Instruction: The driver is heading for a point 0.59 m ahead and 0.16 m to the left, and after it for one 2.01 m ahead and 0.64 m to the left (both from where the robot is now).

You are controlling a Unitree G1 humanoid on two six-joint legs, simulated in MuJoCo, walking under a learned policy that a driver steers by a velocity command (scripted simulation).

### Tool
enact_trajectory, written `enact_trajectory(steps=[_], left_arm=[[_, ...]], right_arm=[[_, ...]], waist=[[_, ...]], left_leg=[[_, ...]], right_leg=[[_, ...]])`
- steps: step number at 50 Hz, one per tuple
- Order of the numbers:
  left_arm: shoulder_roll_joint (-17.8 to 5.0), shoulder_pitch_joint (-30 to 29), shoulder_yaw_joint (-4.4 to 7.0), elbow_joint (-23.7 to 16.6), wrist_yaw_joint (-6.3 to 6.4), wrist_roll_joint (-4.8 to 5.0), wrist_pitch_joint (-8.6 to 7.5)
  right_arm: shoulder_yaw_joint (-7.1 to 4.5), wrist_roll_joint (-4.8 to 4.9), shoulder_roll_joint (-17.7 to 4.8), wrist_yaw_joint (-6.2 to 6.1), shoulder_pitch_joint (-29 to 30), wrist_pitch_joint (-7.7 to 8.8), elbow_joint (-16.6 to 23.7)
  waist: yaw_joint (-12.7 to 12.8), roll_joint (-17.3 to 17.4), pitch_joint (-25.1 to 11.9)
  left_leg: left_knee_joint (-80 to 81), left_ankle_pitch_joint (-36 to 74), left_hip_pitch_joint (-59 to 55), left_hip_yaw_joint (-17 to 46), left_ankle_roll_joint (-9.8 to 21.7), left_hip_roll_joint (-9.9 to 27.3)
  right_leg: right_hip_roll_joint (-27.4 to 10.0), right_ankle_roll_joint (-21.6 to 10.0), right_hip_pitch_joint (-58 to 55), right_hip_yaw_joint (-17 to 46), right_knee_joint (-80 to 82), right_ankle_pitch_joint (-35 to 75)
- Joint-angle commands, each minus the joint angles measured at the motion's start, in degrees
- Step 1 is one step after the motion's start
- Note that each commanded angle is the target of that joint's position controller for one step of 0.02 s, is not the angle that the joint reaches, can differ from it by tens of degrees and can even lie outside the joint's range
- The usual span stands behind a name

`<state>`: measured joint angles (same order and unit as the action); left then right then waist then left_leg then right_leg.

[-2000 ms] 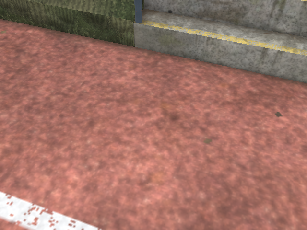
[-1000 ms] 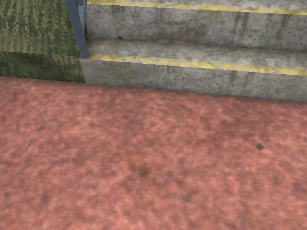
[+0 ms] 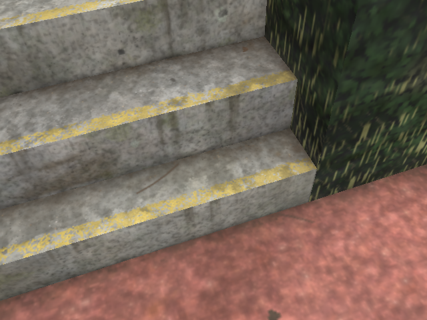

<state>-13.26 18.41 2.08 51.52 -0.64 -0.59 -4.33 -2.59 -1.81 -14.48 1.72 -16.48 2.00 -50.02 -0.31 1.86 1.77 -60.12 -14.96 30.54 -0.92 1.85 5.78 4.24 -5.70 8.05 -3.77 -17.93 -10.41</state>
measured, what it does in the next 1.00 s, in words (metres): walks ahead: left foot, then right foot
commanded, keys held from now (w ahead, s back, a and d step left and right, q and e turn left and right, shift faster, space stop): w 0.20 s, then no key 0.62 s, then q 0.18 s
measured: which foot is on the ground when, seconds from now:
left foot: up 0.00-0.30, down 0.32-1.00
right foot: down 0.00-0.32, up 0.34-0.72, down 0.74-1.00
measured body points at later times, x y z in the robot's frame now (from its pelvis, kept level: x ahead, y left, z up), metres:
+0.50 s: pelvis +0.23 +0.05 -0.01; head +0.27 +0.06 +0.44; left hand +0.28 +0.30 -0.16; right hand +0.31 -0.20 -0.14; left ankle +0.30 +0.11 -0.75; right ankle +0.18 -0.08 -0.67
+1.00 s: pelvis +0.28 +0.02 -0.01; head +0.29 +0.02 +0.44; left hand +0.33 +0.27 -0.16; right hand +0.34 -0.21 -0.16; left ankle +0.30 +0.11 -0.75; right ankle +0.29 -0.09 -0.75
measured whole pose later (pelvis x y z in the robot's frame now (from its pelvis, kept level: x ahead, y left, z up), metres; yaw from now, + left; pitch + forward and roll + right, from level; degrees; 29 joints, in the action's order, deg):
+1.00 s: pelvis +0.28 +0.02 -0.01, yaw +4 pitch -1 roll -1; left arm -10.2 9.8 0.4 62.3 3.8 -0.3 -1.5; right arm -0.5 -0.5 -11.1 -1.1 -13.4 1.3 -59.8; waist -1.4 1.6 1.5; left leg -27.4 -12.8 13.5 -0.7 2.6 -1.4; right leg 0.2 -0.9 10.4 -4.1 -24.8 -13.3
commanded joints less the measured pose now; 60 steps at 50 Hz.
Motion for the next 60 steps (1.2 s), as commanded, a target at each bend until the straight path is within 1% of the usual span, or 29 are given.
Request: enact_trajectory(steps=[1,7,10,13,14,15,16,17,18,19,21,23,27,28,31,33,36,37,38,39,40,43,48,50,53,54,55,57,60], left_arm=[[-6.02,1.67,1.25,-1.22,0.14,0.39,-1.57],[-6.55,7.14,0.99,2.27,0.26,0.0,-1.57],[-7.51,9.4,1.08,4.22,0.85,-0.38,-1.41],[-7.87,7.64,0.99,5.43,1.58,-0.68,-1.21],[-8.16,7.1,1.05,5.84,1.76,-0.68,-1.16],[-8.56,6.24,0.99,6.08,1.85,-0.27,-1.32],[-7.28,6.37,0.4,5.01,1.93,0.46,-1.7],[-0.91,16.02,-0.89,5.74,1.79,3.45,-1.38],[-7.8,12.66,0.93,7.1,2.38,1.62,-0.91],[-7.02,7.79,0.97,5.91,2.26,1.09,-0.8],[-4.94,3.01,0.59,5.86,1.77,-0.33,-0.01],[-2.94,4.76,0.22,7.04,1.38,-1.38,1.93],[-1.51,3.42,-0.35,7.8,1.87,-1.22,3.78],[-0.66,1.62,-0.8,7.85,2.32,-0.95,4.32],[-2.28,-3.07,-1.02,7.84,2.98,-0.77,5.33],[-2.53,-4.51,-1.24,8.17,3.16,-0.62,5.3],[-2.18,-4.2,-1.69,9.35,3.72,-0.98,3.86],[-3.45,-3.09,-1.71,9.76,4.03,-1.33,3.03],[-6.31,-5.84,-1.23,9.79,4.0,-0.26,2.47],[-3.47,-6.67,-1.9,10.25,3.52,0.84,1.98],[-1.37,-7.84,-2.62,9.97,2.94,0.77,1.49],[-2.58,-7.0,-2.1,10.92,3.3,0.62,1.32],[-5.36,-5.74,-0.09,9.88,4.87,0.26,2.5],[-6.33,-4.67,0.73,9.82,5.32,0.2,3.54],[-8.03,-4.56,2.11,8.6,5.45,0.0,3.77],[-8.51,-3.92,2.5,8.38,5.27,-0.2,3.51],[-8.77,-4.21,2.77,8.11,4.96,-0.93,2.92],[-8.25,-6.85,3.02,6.84,4.35,-0.8,1.93],[-10.15,-11.05,3.86,5.09,2.45,-0.44,1.09]], right_arm=[[-0.72,-0.34,-2.27,0.49,-0.18,-0.48,2.49],[0.24,0.38,-1.43,0.51,12.92,0.12,6.08],[0.28,0.41,-2.41,0.37,17.07,0.43,7.68],[-0.01,0.17,-2.89,-0.36,12.17,1.66,6.09],[-0.45,0.08,-3.72,-0.94,6.31,2.32,3.85],[-0.73,-0.95,-4.56,-1.69,-0.41,3.24,1.29],[-1.57,-2.15,-8.08,-2.45,-7.94,3.86,-0.6],[-3.11,-2.52,-14.2,-2.38,-10.64,3.67,-1.02],[-3.13,0.87,-12.04,-2.11,-9.82,3.0,-0.98],[-2.14,1.31,-9.3,-2.12,-3.08,3.03,-0.05],[-0.35,1.34,-3.16,-2.27,2.0,3.03,-0.13],[0.55,1.57,-1.62,-2.56,2.69,3.09,-1.6],[0.78,1.11,-3.8,-2.4,3.25,3.53,-3.84],[1.08,0.89,-3.51,-2.44,2.7,3.32,-4.48],[0.84,0.61,-4.75,-2.54,1.46,2.1,-5.62],[0.85,0.88,-4.44,-2.57,1.48,1.45,-6.25],[1.58,1.74,-2.45,-2.84,1.77,1.06,-6.98],[1.91,1.67,-1.34,-2.81,1.19,1.34,-7.08],[2.31,2.28,1.23,-2.76,-2.99,0.98,-7.72],[2.44,1.54,1.08,-2.99,-3.2,0.43,-9.11],[1.96,1.09,-0.55,-3.12,-2.25,0.21,-9.42],[1.78,1.23,-1.56,-3.26,-0.58,0.04,-9.98],[1.27,1.65,-1.57,-2.97,3.2,-0.01,-7.63],[0.83,0.94,-1.58,-2.94,3.65,-0.64,-6.58],[0.54,-0.22,-1.34,-2.28,4.61,-1.42,-4.84],[0.31,-0.44,-1.98,-1.65,6.8,-1.47,-3.31],[-0.18,0.15,-3.04,-1.24,9.59,-1.51,-1.43],[0.27,0.0,-1.31,-0.04,7.02,-1.12,-1.34],[-0.3,0.42,-0.68,-0.07,-0.6,-0.44,-3.96]], waist=[[-1.01,-5.43,1.7],[2.15,-5.16,3.88],[2.89,-5.16,4.98],[0.22,-5.41,3.09],[-1.85,-5.69,-0.02],[-5.08,-4.15,-4.32],[-7.19,-1.23,-10.89],[-4.15,13.37,-20.36],[-4.28,5.39,-21.64],[-1.93,3.72,-13.97],[-0.06,0.74,-5.01],[2.22,1.08,-4.71],[4.0,3.06,-5.61],[3.57,2.95,-5.46],[1.35,4.75,-4.11],[0.99,4.51,-2.33],[1.82,1.27,0.45],[1.56,-1.06,0.16],[-2.5,-7.39,1.2],[-2.18,-6.68,0.52],[-2.31,-5.56,0.37],[-1.06,-5.9,0.27],[0.14,-4.29,-0.32],[0.18,-5.9,-0.52],[1.26,-10.6,-0.68],[1.99,-9.94,1.25],[2.35,-7.99,3.02],[-0.05,-6.79,3.15],[-3.5,-5.18,0.71]], left_leg=[[2.95,6.45,5.84,-0.29,-1.24,1.28],[19.44,15.53,5.81,-2.48,-0.94,-0.52],[24.47,14.33,5.52,-2.7,0.81,-1.62],[28.33,9.68,-2.88,-3.93,3.27,-5.08],[30.42,9.78,-9.26,-4.44,4.2,-7.17],[35.1,15.08,-19.3,-4.16,5.58,-7.42],[32.06,29.12,-33.15,2.64,7.38,0.99],[30.63,55.37,-50.65,25.64,19.49,20.45],[34.8,59.34,-46.59,27.89,19.82,18.77],[36.63,56.52,-39.36,19.77,17.86,16.18],[41.77,50.77,-28.03,12.1,13.83,11.35],[43.8,51.22,-21.22,7.29,11.95,8.61],[44.09,47.59,-17.12,2.74,11.38,6.4],[44.38,41.14,-15.95,2.56,11.13,6.05],[46.9,16.42,-13.89,5.52,10.51,5.82],[47.78,4.35,-12.29,7.99,9.94,6.26],[44.95,-0.71,-9.69,8.58,6.59,4.74],[42.78,1.58,-9.33,8.03,4.63,3.4],[41.66,0.2,-11.57,3.3,2.39,-2.29],[41.3,1.95,-19.86,2.28,1.07,-3.1],[41.98,5.12,-23.47,3.34,0.54,-2.1],[41.77,8.53,-21.84,5.04,1.47,-0.9],[34.63,7.72,-13.87,4.56,1.98,-3.76],[29.5,5.01,-11.01,3.03,1.64,-5.62],[17.04,-11.83,-6.33,-0.23,2.43,-6.62],[12.63,-13.84,-3.18,-0.14,2.69,-4.83],[11.1,-14.53,-0.59,1.0,2.46,-2.91],[15.24,-12.97,-2.53,1.71,3.23,-1.35],[27.61,-5.44,-18.03,-5.03,3.58,-6.4]], right_leg=[[-14.5,-6.83,-1.01,10.64,11.34,16.04],[-13.78,-5.82,-5.09,7.31,11.55,19.92],[-15.68,-5.56,-10.11,7.68,10.64,21.64],[-15.62,-3.46,-12.76,5.73,1.52,43.89],[-14.58,-2.33,-13.3,5.38,-5.1,50.71],[-12.56,-1.2,-10.83,4.22,-15.04,48.87],[-9.52,-0.07,-1.71,3.0,-27.98,31.24],[0.86,2.77,16.32,-0.21,-51.67,-14.46],[1.07,2.46,17.98,7.21,-56.4,-21.53],[-1.94,2.55,19.47,8.63,-55.56,-17.55],[-5.33,3.44,18.63,7.63,-49.1,-13.23],[-5.19,4.34,11.65,6.11,-44.95,-10.79],[-5.1,5.15,7.73,4.26,-33.34,-8.93],[-5.54,5.15,6.41,4.24,-29.01,-8.54],[-5.37,5.04,4.91,3.18,-22.77,-7.23],[-5.43,4.8,3.73,3.14,-18.77,-6.31],[-6.37,3.58,-2.9,4.45,-3.81,-1.45],[-10.72,2.97,-5.45,9.08,-0.64,2.62],[-14.19,0.97,0.0,14.67,0.02,4.38],[-14.81,0.6,6.12,14.49,1.17,2.51],[-13.17,2.36,7.78,12.58,1.34,2.73],[-10.49,4.08,3.13,9.08,0.74,4.92],[-12.34,1.65,-0.19,7.84,-2.22,6.71],[-15.13,-0.22,0.3,8.67,-1.84,5.38],[-22.73,-5.26,2.52,15.33,4.93,-19.59],[-26.01,-7.25,3.31,18.52,7.73,-25.12],[-27.22,-7.51,3.36,19.35,9.65,-24.7],[-26.05,-5.39,2.32,15.55,9.06,-21.48],[-19.35,-1.37,7.96,3.1,1.51,-16.77]])
Keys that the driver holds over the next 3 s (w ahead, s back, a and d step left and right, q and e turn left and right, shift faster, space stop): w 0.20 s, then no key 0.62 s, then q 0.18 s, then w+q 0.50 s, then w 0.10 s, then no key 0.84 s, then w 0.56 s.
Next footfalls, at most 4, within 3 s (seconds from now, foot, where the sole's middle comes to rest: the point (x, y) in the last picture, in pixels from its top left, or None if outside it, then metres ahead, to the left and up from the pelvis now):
0.32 left None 0.34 0.12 -0.78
0.74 right None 0.33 -0.09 -0.78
1.64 right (204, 288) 0.60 0.09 -0.78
1.92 left None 0.46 0.26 -0.78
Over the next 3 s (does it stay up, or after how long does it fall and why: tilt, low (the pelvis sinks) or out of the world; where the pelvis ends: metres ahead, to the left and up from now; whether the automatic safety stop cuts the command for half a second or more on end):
stays up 0.51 0.21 0.00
